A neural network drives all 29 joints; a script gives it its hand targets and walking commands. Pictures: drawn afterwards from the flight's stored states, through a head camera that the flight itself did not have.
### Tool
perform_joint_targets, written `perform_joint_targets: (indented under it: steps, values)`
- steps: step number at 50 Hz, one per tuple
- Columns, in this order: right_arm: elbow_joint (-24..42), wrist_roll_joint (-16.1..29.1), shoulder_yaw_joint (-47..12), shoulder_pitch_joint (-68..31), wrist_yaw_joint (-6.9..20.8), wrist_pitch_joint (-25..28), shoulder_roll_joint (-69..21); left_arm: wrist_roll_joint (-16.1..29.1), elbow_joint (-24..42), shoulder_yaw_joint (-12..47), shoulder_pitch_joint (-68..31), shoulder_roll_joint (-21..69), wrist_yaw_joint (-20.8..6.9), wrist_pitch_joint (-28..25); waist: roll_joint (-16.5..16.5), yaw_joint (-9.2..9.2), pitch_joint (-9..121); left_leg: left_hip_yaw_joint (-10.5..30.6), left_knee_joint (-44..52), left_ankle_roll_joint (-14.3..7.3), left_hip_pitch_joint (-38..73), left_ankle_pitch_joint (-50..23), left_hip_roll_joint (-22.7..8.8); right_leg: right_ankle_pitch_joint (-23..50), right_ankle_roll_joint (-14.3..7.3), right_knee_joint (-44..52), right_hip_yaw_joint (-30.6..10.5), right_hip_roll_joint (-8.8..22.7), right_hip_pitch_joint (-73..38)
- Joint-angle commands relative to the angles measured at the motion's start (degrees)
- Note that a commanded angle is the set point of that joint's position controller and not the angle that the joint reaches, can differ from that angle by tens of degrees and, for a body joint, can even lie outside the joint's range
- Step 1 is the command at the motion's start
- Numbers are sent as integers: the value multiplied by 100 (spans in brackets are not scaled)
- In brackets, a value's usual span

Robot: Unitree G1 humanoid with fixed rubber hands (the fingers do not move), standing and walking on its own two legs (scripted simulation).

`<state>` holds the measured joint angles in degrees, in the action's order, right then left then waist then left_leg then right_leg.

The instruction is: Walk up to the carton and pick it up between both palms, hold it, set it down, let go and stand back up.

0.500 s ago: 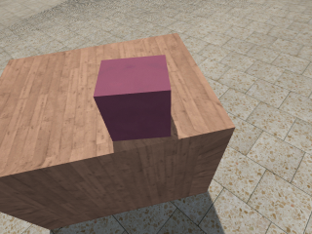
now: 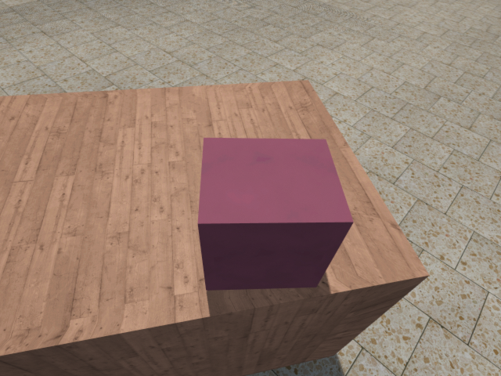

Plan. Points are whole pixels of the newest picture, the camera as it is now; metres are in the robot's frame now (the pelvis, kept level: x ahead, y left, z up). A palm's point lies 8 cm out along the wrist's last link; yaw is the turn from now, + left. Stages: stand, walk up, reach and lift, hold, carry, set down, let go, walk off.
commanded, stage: walk up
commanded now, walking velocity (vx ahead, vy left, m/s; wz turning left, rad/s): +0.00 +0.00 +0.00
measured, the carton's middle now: (263, 217) +0.39 +0.01 +0.03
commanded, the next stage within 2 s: none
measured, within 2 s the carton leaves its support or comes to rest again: neither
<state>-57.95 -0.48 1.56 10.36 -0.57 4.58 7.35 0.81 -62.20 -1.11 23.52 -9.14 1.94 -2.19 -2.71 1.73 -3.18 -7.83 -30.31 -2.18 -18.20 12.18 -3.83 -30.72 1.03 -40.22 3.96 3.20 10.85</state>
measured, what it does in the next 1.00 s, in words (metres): steps on the spot: right foot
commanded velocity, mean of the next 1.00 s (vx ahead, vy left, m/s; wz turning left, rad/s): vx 0.00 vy -0.04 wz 0.00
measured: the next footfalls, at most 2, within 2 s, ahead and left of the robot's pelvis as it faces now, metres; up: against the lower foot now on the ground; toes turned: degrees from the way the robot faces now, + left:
right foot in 0.32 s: +0.02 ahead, -0.10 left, +0.00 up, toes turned -3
right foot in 1.14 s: +0.03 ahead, -0.22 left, +0.00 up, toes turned -4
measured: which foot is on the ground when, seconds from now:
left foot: down 0.00-1.00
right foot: up 0.00-0.30, down 0.32-0.84, up 0.86-1.00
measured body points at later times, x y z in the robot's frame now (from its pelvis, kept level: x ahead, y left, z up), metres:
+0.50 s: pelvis -0.01 +0.00 +0.01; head -0.01 -0.01 +0.46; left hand -0.04 +0.20 -0.15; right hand -0.01 -0.21 -0.16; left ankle +0.04 +0.10 -0.74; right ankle -0.02 -0.10 -0.74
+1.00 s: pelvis -0.01 -0.04 +0.01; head +0.01 -0.02 +0.46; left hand -0.01 +0.21 -0.15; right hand -0.06 -0.27 -0.14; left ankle +0.04 +0.10 -0.74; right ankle -0.04 -0.16 -0.68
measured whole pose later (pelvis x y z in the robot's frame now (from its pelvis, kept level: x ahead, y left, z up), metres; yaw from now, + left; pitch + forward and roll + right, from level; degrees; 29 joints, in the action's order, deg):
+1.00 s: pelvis -0.01 -0.04 +0.01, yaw -1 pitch +1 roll -2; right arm -63.4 -2.0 2.9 19.8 -4.5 -0.2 8.3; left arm -2.4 -60.7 -3.1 17.8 -11.4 0.9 2.1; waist 0.1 -2.9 -1.4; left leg -7.0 -23.6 1.1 -17.0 7.4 -7.1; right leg -21.2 1.2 -54.0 3.2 0.7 24.3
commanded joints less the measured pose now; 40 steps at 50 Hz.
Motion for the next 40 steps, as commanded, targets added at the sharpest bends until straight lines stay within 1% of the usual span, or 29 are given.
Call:
perform_joint_targets:
  steps: [1,2,3,4,5,7,9,10,11,12,13,14,15,16,17,18,19,20,21,22,25,27,32,40]
  values:
    - [-149,-28,-69,954,-175,-61,526,-128,61,-77,280,-69,-36,248,1698,-105,520,896,756,-360,1437,-6055,-1143,-1,-98,-656,-302,-46,693]
    - [-47,20,-64,688,-226,-92,603,-192,-21,-34,429,83,-39,331,1549,29,414,744,898,-374,1291,-5496,-1068,310,-72,-720,-264,-31,714]
    - [-55,36,-68,681,-244,-122,581,-246,-137,-28,578,107,-19,402,1301,68,393,673,969,-399,1125,-5136,-1005,516,-61,-863,-197,-110,617]
    - [-83,34,-86,780,-226,-132,478,-252,-188,-40,626,94,9,459,1112,67,450,698,1055,-438,916,-4678,-1005,638,-57,-877,-199,-130,440]
    - [-85,34,-113,791,-193,-133,416,-237,-174,-52,565,54,26,511,1032,74,453,711,1211,-469,652,-4022,-1000,721,-63,-828,-211,-113,286]
    - [-54,9,-120,582,-160,-149,520,-229,-128,-57,391,-4,48,588,1062,98,274,725,1508,-565,269,-2453,-992,808,-81,-692,-192,-92,274]
    - [-72,-36,-109,524,-156,-210,626,-229,-43,-39,104,-63,68,608,1099,18,34,904,1747,-646,-48,-848,-993,840,-128,-305,-214,-46,283]
    - [-108,-53,-105,573,-157,-248,638,-221,-11,-36,-26,-99,72,593,1079,-42,-66,1019,1831,-690,-134,-206,-1001,853,-157,-121,-206,-51,280]
    - [-139,-60,-96,619,-157,-279,665,-209,-6,-29,-75,-117,69,567,1041,-81,-104,1136,1868,-742,-141,223,-1031,858,-186,61,-192,-65,264]
    - [-161,-53,-83,644,-158,-306,705,-199,-27,-17,-52,-112,63,531,976,-94,-89,1243,1858,-782,-112,481,-1067,882,-216,274,-176,-74,211]
    - [-172,-31,-71,631,-156,-331,737,-193,-75,3,30,-71,59,486,851,-70,-46,1308,1805,-786,-102,625,-1080,1025,-246,587,-147,-81,72]
    - [-175,8,-60,574,-150,-357,762,-188,-148,37,165,12,57,429,660,0,7,1312,1717,-720,-141,713,-1043,1440,-275,1099,-107,-81,-204]
    - [-207,32,-41,606,-137,-378,774,-183,-185,71,207,46,59,362,402,20,21,1272,1633,-558,-161,742,-938,1982,-283,1685,-177,-22,-441]
    - [-249,46,-39,715,-123,-391,694,-209,-198,69,227,-54,62,285,167,-53,37,1197,1513,-352,-188,711,-778,2251,-302,1933,-421,194,-597]
    - [-284,55,-40,893,-114,-402,598,-245,-166,51,243,-240,71,215,-17,-194,74,1041,1324,-182,-208,640,-590,2160,-375,2125,-788,510,-631]
    - [-340,98,-101,1084,-91,-414,258,-146,-160,61,-24,-319,73,188,-569,-435,-130,652,1335,-49,149,204,-193,1841,-467,2300,-949,633,21]
    - [-419,60,-158,1045,-89,-423,138,-102,-150,100,-232,-176,38,156,-836,-392,-255,596,1176,44,979,-181,-181,1101,-447,2699,-1075,641,865]
    - [-424,33,-101,915,-92,-425,375,-104,-142,166,-226,47,16,94,-532,-349,-267,649,1018,38,1343,-509,-236,1172,-342,2881,-1000,556,1010]
    - [-468,19,-76,993,-84,-422,456,-114,-138,171,-252,13,29,55,-342,-403,-145,647,1018,18,1277,-616,-245,1389,-306,2855,-885,501,719]
    - [-539,3,-80,1101,-68,-416,436,-108,-138,150,-249,-90,53,42,-311,-417,-117,647,1079,21,1176,-569,-246,1434,-314,2800,-844,464,564]
    - [-659,-3,-130,1150,-68,-401,314,-91,-208,136,2,-116,42,40,113,-318,-180,655,1167,79,982,-335,-268,1376,-368,2749,-808,406,405]
    - [-721,9,-144,1179,-77,-403,285,-111,-222,141,79,-86,37,59,236,-280,-287,648,1216,116,840,-217,-254,1295,-394,2729,-803,392,412]
    - [-838,5,-170,1312,-102,-390,235,-113,-241,142,196,-62,22,58,338,-230,-298,677,1221,137,744,-171,-268,1377,-419,2650,-749,338,375]
    - [-945,5,-184,1501,-127,-362,203,-113,-275,176,265,54,23,37,267,-233,-246,719,1172,118,716,-269,-311,1644,-427,2539,-670,290,280]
